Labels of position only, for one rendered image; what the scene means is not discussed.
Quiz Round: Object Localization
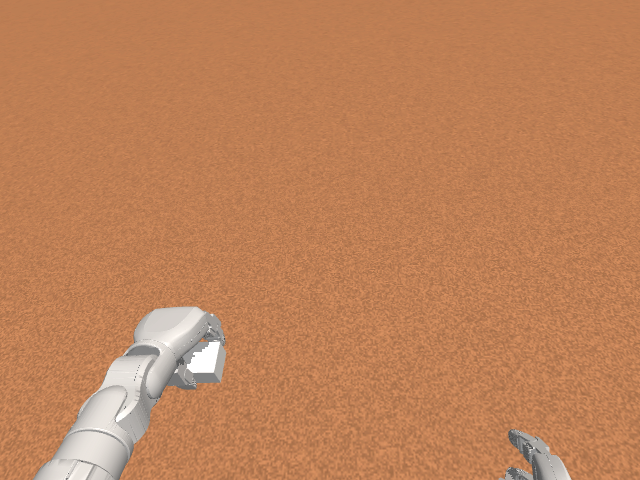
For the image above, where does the left robot arm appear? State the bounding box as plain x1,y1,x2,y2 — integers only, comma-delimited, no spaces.
33,340,176,480

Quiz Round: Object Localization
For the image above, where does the left robot hand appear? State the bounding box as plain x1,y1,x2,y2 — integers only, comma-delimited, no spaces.
134,306,226,390

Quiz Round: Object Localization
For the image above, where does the right robot hand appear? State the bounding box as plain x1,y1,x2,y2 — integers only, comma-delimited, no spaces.
498,429,572,480

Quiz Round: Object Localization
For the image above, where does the small box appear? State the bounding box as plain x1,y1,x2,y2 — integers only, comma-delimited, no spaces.
182,342,226,383

